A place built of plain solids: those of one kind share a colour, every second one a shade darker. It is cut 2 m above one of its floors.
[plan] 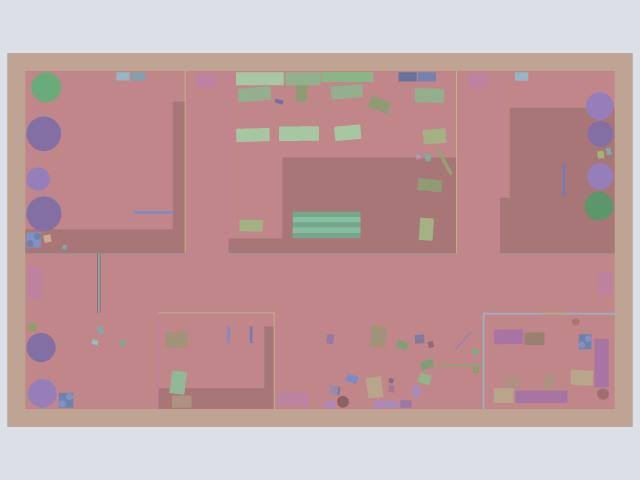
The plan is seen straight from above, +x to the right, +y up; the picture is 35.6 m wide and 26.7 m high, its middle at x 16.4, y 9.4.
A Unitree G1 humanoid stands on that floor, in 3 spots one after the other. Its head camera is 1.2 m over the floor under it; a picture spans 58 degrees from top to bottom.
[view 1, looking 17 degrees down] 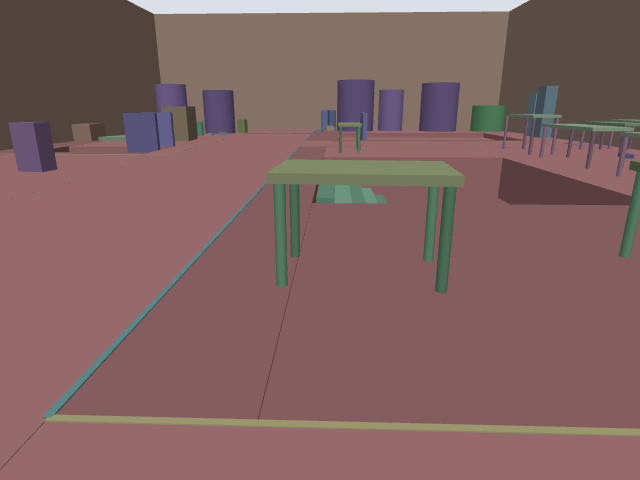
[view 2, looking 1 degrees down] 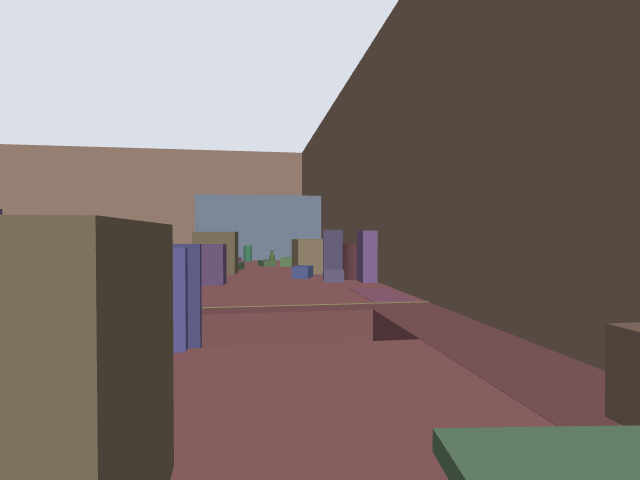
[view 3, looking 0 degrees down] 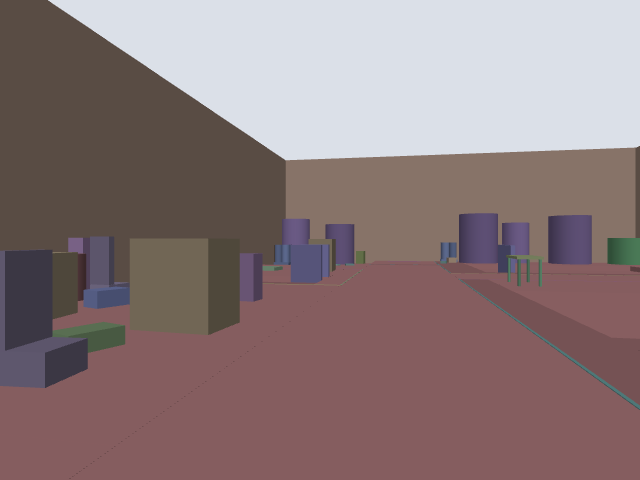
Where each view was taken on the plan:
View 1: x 25.42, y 9.80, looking -178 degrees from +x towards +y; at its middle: floor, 4.11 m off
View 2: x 6.78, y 3.02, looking -9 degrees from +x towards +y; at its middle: pallet_load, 12.41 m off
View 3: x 25.20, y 7.00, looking -169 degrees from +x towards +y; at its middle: pallet_load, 16.45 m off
